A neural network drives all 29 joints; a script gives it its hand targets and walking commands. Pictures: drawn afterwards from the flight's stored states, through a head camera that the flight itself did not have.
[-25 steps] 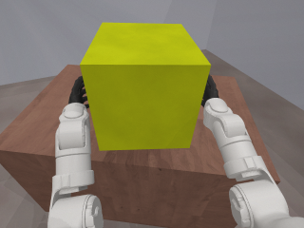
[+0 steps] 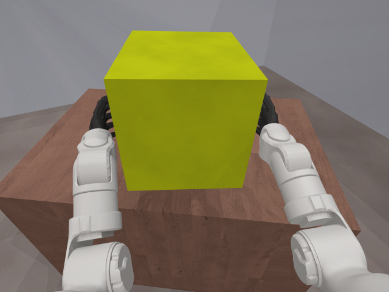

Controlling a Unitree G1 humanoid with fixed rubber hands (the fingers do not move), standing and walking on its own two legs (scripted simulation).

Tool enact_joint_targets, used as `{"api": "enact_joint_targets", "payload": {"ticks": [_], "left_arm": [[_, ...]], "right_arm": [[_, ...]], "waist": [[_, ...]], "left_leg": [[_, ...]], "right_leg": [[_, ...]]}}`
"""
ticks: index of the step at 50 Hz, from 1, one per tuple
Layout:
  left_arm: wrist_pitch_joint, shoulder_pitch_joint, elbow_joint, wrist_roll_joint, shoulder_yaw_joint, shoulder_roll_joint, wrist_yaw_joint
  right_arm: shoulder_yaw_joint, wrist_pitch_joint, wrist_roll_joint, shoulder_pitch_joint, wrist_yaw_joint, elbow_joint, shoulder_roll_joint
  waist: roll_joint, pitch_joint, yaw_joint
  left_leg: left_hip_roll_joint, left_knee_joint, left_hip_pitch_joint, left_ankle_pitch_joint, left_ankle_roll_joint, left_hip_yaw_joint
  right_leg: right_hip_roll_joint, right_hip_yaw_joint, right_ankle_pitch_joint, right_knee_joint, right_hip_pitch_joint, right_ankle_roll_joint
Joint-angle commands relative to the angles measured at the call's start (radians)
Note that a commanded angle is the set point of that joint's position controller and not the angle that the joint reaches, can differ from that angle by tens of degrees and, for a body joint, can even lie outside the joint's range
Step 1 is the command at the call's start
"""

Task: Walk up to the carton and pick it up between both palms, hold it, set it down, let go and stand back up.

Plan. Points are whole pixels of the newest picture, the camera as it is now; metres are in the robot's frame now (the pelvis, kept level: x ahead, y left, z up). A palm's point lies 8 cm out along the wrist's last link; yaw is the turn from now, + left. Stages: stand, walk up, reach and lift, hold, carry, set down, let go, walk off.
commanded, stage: hold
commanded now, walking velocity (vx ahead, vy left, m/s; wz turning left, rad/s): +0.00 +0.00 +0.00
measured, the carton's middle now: (184, 104) +0.46 +0.01 +0.19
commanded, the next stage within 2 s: none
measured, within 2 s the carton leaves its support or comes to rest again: neither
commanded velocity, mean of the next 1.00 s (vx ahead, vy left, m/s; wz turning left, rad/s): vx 0.00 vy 0.00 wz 0.00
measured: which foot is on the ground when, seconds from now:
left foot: down 0.00-1.00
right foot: down 0.00-1.00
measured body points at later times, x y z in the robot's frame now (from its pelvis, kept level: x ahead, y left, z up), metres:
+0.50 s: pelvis +0.00 +0.00 +0.00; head -0.05 +0.01 +0.45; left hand +0.38 +0.17 +0.20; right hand +0.38 -0.17 +0.19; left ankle +0.02 +0.12 -0.75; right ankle +0.02 -0.12 -0.75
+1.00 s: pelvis -0.01 +0.00 +0.00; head -0.06 +0.02 +0.45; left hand +0.37 +0.18 +0.20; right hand +0.38 -0.16 +0.19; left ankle +0.02 +0.12 -0.75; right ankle +0.02 -0.12 -0.75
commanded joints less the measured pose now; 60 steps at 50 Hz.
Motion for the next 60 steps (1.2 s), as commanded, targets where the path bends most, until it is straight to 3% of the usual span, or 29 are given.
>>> {"api": "enact_joint_targets", "payload": {"ticks": [1, 3, 4, 6, 9, 10, 11, 14, 16, 20, 23, 25, 27, 28, 31, 32, 35, 36, 38, 39, 41, 43, 44, 46, 48, 51, 53, 57, 60], "left_arm": [[-0.112, -0.874, -0.200, -0.236, -0.474, -0.576, -0.180], [-0.118, -0.896, -0.207, -0.245, -0.476, -0.561, -0.171], [-0.119, -0.913, -0.205, -0.215, -0.456, -0.534, -0.169], [-0.116, -0.915, -0.262, -0.249, -0.522, -0.588, -0.164], [-0.103, -0.887, -0.209, -0.226, -0.488, -0.579, -0.167], [-0.100, -0.870, -0.184, -0.220, -0.481, -0.571, -0.171], [-0.108, -0.879, -0.238, -0.234, -0.499, -0.578, -0.171], [-0.097, -0.854, -0.248, -0.237, -0.531, -0.584, -0.164], [-0.105, -0.892, -0.277, -0.244, -0.517, -0.561, -0.161], [-0.096, -0.841, -0.269, -0.231, -0.488, -0.552, -0.168], [-0.086, -0.766, -0.253, -0.201, -0.447, -0.517, -0.179], [-0.085, -0.803, -0.260, -0.205, -0.433, -0.511, -0.192], [-0.080, -0.773, -0.288, -0.207, -0.455, -0.527, -0.194], [-0.078, -0.784, -0.319, -0.217, -0.477, -0.544, -0.195], [-0.079, -0.812, -0.360, -0.225, -0.487, -0.519, -0.189], [-0.084, -0.818, -0.360, -0.236, -0.500, -0.526, -0.185], [-0.086, -0.841, -0.335, -0.222, -0.475, -0.490, -0.190], [-0.084, -0.859, -0.322, -0.219, -0.473, -0.486, -0.191], [-0.079, -0.849, -0.283, -0.216, -0.485, -0.514, -0.197], [-0.075, -0.839, -0.222, -0.205, -0.469, -0.521, -0.203], [-0.079, -0.851, -0.211, -0.205, -0.477, -0.539, -0.202], [-0.078, -0.848, -0.141, -0.200, -0.447, -0.531, -0.204], [-0.089, -0.876, -0.192, -0.229, -0.486, -0.568, -0.198], [-0.101, -0.922, -0.213, -0.227, -0.486, -0.555, -0.185], [-0.103, -0.898, -0.183, -0.217, -0.460, -0.546, -0.180], [-0.118, -0.936, -0.237, -0.235, -0.492, -0.553, -0.172], [-0.107, -0.888, -0.138, -0.186, -0.399, -0.508, -0.182], [-0.109, -0.885, -0.220, -0.228, -0.459, -0.543, -0.186], [-0.113, -0.909, -0.266, -0.250, -0.502, -0.565, -0.175]], "right_arm": [[0.321, -0.110, 0.107, -0.940, 0.187, -0.413, 0.624], [0.322, -0.110, 0.111, -0.947, 0.184, -0.422, 0.630], [0.307, -0.095, 0.092, -0.903, 0.182, -0.337, 0.626], [0.313, -0.106, 0.118, -0.890, 0.187, -0.358, 0.626], [0.292, -0.102, 0.109, -0.909, 0.186, -0.372, 0.605], [0.283, -0.099, 0.100, -0.899, 0.186, -0.336, 0.601], [0.300, -0.098, 0.107, -0.860, 0.188, -0.341, 0.617], [0.295, -0.096, 0.124, -0.852, 0.185, -0.361, 0.581], [0.310, -0.098, 0.126, -0.869, 0.187, -0.377, 0.604], [0.334, -0.093, 0.134, -0.866, 0.184, -0.392, 0.604], [0.376, -0.081, 0.148, -0.863, 0.165, -0.424, 0.612], [0.347, -0.073, 0.138, -0.844, 0.165, -0.385, 0.610], [0.356, -0.076, 0.147, -0.805, 0.162, -0.422, 0.602], [0.350, -0.080, 0.146, -0.817, 0.160, -0.450, 0.590], [0.362, -0.082, 0.160, -0.853, 0.159, -0.503, 0.601], [0.360, -0.085, 0.154, -0.851, 0.158, -0.503, 0.602], [0.328, -0.066, 0.117, -0.793, 0.158, -0.395, 0.602], [0.328, -0.066, 0.116, -0.817, 0.164, -0.387, 0.614], [0.300, -0.068, 0.094, -0.815, 0.167, -0.378, 0.593], [0.280, -0.073, 0.084, -0.831, 0.170, -0.366, 0.578], [0.264, -0.084, 0.056, -0.853, 0.181, -0.340, 0.567], [0.269, -0.090, 0.055, -0.904, 0.185, -0.329, 0.580], [0.275, -0.106, 0.066, -0.934, 0.189, -0.381, 0.591], [0.253, -0.105, 0.063, -0.891, 0.197, -0.302, 0.582], [0.286, -0.112, 0.080, -0.938, 0.196, -0.352, 0.600], [0.292, -0.116, 0.092, -0.920, 0.200, -0.328, 0.618], [0.288, -0.100, 0.083, -0.910, 0.199, -0.268, 0.623], [0.309, -0.107, 0.106, -0.899, 0.186, -0.344, 0.613], [0.338, -0.112, 0.135, -0.945, 0.177, -0.423, 0.619]], "waist": [[0.015, -0.466, 0.003], [0.021, -0.470, 0.005], [0.035, -0.401, 0.012], [0.088, -0.465, -0.019], [0.065, -0.450, -0.003], [0.064, -0.408, -0.016], [0.060, -0.444, -0.012], [0.125, -0.463, -0.028], [0.093, -0.481, -0.013], [0.065, -0.470, 0.003], [-0.009, -0.456, 0.024], [-0.008, -0.437, 0.008], [0.017, -0.435, 0.009], [0.041, -0.465, -0.010], [0.035, -0.497, 0.009], [0.030, -0.491, -0.009], [0.032, -0.404, -0.018], [0.030, -0.395, -0.005], [0.046, -0.370, -0.029], [0.052, -0.334, -0.018], [0.073, -0.349, -0.026], [0.048, -0.344, -0.011], [0.069, -0.431, -0.022], [0.101, -0.404, -0.028], [0.059, -0.467, 0.001], [0.086, -0.526, -0.010], [0.013, -0.436, 0.030], [0.038, -0.499, -0.017], [0.069, -0.543, -0.011]], "left_leg": [[-0.055, -0.016, 0.112, 0.275, -0.029, 0.053], [-0.053, -0.010, 0.130, 0.299, -0.034, 0.047], [-0.059, -0.023, 0.107, 0.243, -0.030, 0.060], [-0.053, -0.014, 0.131, 0.269, -0.049, 0.050], [-0.049, -0.021, 0.120, 0.243, -0.044, 0.049], [-0.053, -0.023, 0.088, 0.220, -0.043, 0.053], [-0.052, -0.016, 0.099, 0.268, -0.043, 0.054], [-0.051, -0.004, 0.131, 0.307, -0.064, 0.044], [-0.052, -0.005, 0.111, 0.277, -0.057, 0.053], [-0.055, -0.008, 0.091, 0.326, -0.044, 0.048], [-0.060, -0.006, 0.107, 0.384, -0.026, 0.047], [-0.061, -0.022, 0.085, 0.305, -0.024, 0.059], [-0.060, -0.008, 0.118, 0.377, -0.035, 0.054], [-0.059, 0.003, 0.137, 0.391, -0.050, 0.054], [-0.061, 0.018, 0.145, 0.404, -0.041, 0.052], [-0.059, 0.015, 0.151, 0.408, -0.045, 0.050], [-0.063, -0.016, 0.106, 0.277, -0.037, 0.062], [-0.060, -0.026, 0.086, 0.252, -0.032, 0.057], [-0.059, -0.044, 0.085, 0.205, -0.034, 0.065], [-0.057, -0.052, 0.065, 0.145, -0.029, 0.060], [-0.046, -0.062, 0.053, 0.151, -0.036, 0.053], [-0.051, -0.066, 0.036, 0.100, -0.025, 0.063], [-0.051, -0.055, 0.052, 0.132, -0.030, 0.059], [-0.044, -0.047, 0.076, 0.173, -0.039, 0.051], [-0.056, -0.024, 0.099, 0.231, -0.036, 0.060], [-0.051, -0.023, 0.108, 0.232, -0.040, 0.051], [-0.049, -0.050, 0.058, 0.151, -0.013, 0.063], [-0.054, -0.009, 0.111, 0.310, -0.036, 0.052], [-0.058, 0.015, 0.138, 0.357, -0.051, 0.045]], "right_leg": [[0.058, -0.026, 0.136, -0.013, 0.107, 0.027], [0.061, -0.031, 0.151, -0.006, 0.094, 0.032], [0.054, -0.024, 0.107, -0.020, 0.073, 0.033], [0.058, -0.030, 0.116, -0.008, 0.083, 0.018], [0.058, -0.027, 0.075, -0.019, 0.081, 0.021], [0.057, -0.026, 0.070, -0.016, 0.076, 0.021], [0.062, -0.029, 0.124, -0.004, 0.104, 0.019], [0.061, -0.025, 0.141, -0.002, 0.092, 0.013], [0.061, -0.030, 0.116, 0.000, 0.110, 0.020], [0.052, -0.018, 0.204, 0.009, 0.136, 0.025], [0.060, -0.015, 0.305, 0.005, 0.167, 0.047], [0.050, -0.017, 0.238, 0.002, 0.168, 0.048], [0.056, -0.023, 0.290, 0.011, 0.166, 0.040], [0.061, -0.027, 0.284, 0.012, 0.172, 0.035], [0.063, -0.023, 0.300, 0.017, 0.161, 0.035], [0.066, -0.028, 0.310, 0.015, 0.149, 0.036], [0.050, -0.023, 0.210, 0.004, 0.126, 0.043], [0.045, -0.023, 0.178, 0.001, 0.123, 0.038], [0.051, -0.029, 0.102, -0.020, 0.101, 0.033], [0.044, -0.031, 0.037, -0.026, 0.075, 0.032], [0.053, -0.039, 0.040, -0.016, 0.079, 0.019], [0.040, -0.029, 0.003, -0.028, 0.087, 0.023], [0.044, -0.033, 0.028, -0.004, 0.105, 0.019], [0.049, -0.032, 0.048, -0.005, 0.095, 0.008], [0.049, -0.032, 0.096, -0.004, 0.096, 0.024], [0.053, -0.028, 0.096, 0.004, 0.110, 0.020], [0.042, -0.026, 0.047, -0.012, 0.109, 0.032], [0.056, -0.033, 0.196, 0.010, 0.133, 0.026], [0.060, -0.026, 0.219, 0.003, 0.133, 0.026]]}}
